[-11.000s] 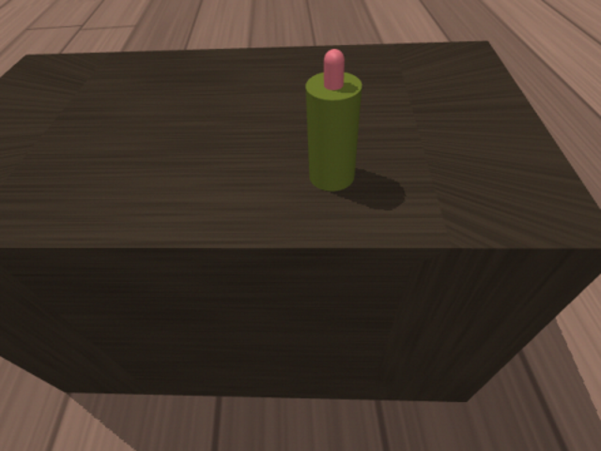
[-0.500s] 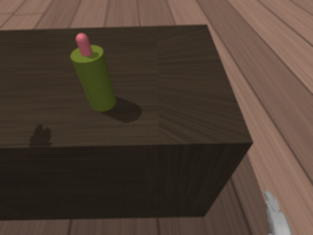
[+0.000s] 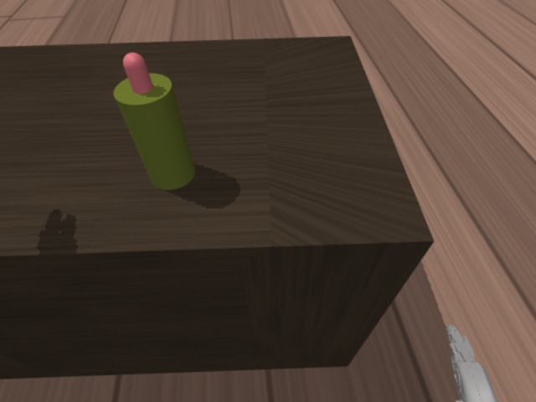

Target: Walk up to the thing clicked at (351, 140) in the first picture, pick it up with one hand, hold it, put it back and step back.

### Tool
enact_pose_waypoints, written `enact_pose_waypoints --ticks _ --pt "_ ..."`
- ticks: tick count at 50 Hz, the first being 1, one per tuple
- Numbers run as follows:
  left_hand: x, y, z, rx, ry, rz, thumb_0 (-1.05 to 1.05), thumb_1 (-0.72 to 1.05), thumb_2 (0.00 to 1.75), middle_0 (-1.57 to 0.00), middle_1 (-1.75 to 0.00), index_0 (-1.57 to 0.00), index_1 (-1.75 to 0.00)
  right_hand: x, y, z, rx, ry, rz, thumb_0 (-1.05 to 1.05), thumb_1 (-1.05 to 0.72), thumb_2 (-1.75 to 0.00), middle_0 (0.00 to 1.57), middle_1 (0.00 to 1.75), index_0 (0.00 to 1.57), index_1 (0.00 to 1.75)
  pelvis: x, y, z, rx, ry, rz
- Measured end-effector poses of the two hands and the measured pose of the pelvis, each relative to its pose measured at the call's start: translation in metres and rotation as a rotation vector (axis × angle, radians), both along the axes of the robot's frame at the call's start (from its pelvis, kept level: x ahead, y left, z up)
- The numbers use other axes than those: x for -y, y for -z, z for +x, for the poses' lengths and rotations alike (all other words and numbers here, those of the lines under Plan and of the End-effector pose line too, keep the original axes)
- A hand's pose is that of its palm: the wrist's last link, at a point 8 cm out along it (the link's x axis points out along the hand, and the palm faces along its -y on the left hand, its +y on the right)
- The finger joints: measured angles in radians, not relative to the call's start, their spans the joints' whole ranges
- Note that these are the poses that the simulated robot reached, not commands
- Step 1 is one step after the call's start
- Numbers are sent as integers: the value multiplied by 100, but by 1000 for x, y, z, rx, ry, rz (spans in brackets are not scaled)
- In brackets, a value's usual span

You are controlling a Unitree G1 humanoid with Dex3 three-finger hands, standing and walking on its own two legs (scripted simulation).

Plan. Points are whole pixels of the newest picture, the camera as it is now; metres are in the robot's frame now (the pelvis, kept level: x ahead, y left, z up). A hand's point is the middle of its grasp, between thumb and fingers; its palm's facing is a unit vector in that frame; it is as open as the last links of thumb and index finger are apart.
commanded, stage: go down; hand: left
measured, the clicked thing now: (155, 123) +0.51 +0.19 +0.15
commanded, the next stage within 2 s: approach in 0.12 s
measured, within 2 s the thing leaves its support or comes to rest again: neither
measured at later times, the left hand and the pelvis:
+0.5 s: hand out of the picture +0.39 +0.36 +0.21, palm faces +0.18 -0.98 -0.02, open 17.7 cm; pelvis +0.00 +0.00 +0.00, yaw +0 degrees
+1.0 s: hand (140, 156) +0.49 +0.23 +0.11, palm faces +0.19 -0.98 +0.01, open 17.7 cm; pelvis -0.01 +0.00 -0.03, yaw -2 degrees
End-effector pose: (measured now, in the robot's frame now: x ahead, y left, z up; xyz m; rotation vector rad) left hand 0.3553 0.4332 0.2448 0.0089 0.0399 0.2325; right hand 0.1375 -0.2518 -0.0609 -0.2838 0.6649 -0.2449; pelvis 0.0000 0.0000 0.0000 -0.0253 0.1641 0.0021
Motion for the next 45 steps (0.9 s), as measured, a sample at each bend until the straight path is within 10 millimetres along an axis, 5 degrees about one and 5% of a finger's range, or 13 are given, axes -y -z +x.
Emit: enact_pose_waypoints --ticks 17,23,37,45 --pt "4 1 -3 4 -3 9 -2 -60 4 -6 -4 -6 -5 3 -2 -2 11 -2 -1 -1 51 -6 6 5 6 5 4 0 -2 2 0 2" --pt "14 22 4 -46 30 1 -2 -61 4 -6 -4 -5 -6 -3 5 1 -5 -22 10 -1 52 -6 5 5 6 5 5 2 -4 -6 -5 4" --pt "116 122 71 -60 139 -68 -2 -61 5 -5 -5 -4 -6 0 5 -7 3 -18 13 -1 53 -5 6 5 6 5 5 12 -9 -48 13 2" --pt "152 150 98 -18 74 -56 -2 -60 3 -6 -4 -6 -5 18 19 -33 -97 43 10 -1 52 -6 6 5 6 5 3 22 -11 -88 36 -8"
